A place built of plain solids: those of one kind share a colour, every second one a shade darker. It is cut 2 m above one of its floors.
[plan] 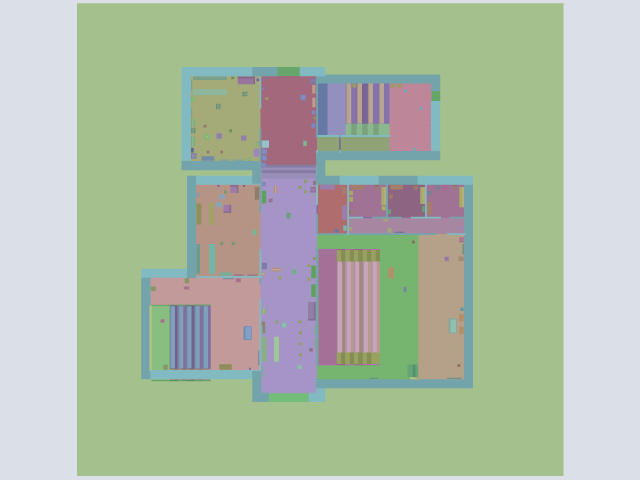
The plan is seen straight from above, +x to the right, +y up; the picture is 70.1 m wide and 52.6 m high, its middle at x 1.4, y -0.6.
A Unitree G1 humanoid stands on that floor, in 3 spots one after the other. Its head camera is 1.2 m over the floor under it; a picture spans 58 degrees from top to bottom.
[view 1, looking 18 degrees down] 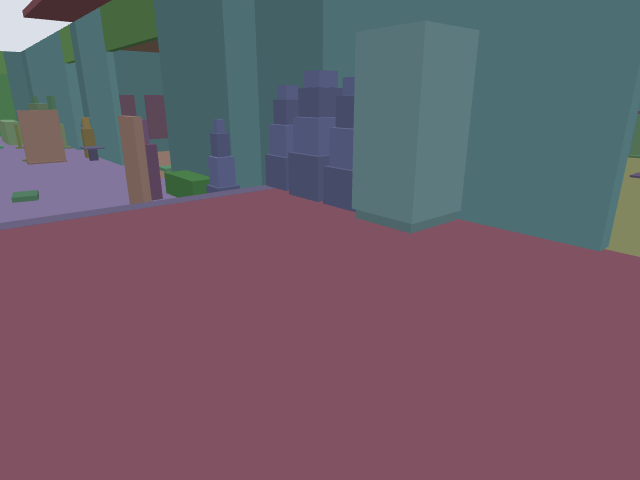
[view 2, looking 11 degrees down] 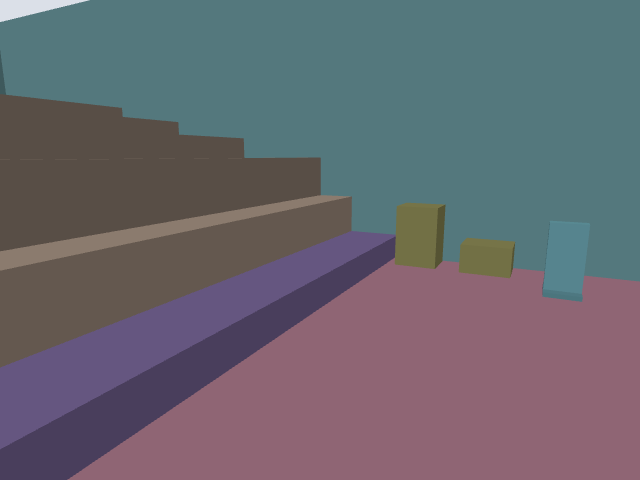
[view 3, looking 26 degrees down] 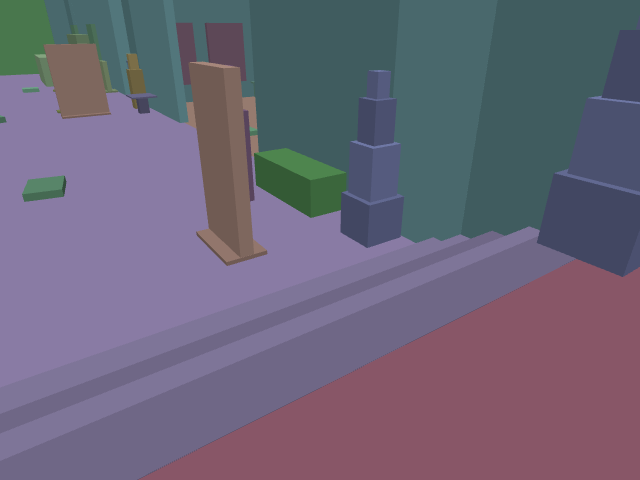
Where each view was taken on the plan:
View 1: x -1.07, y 12.70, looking -130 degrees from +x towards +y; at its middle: floor_street_high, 3.88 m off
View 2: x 10.53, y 11.53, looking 117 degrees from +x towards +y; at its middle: seats_screen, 4.74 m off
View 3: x -2.02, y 8.65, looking -124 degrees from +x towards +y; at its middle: floor_street_low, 4.45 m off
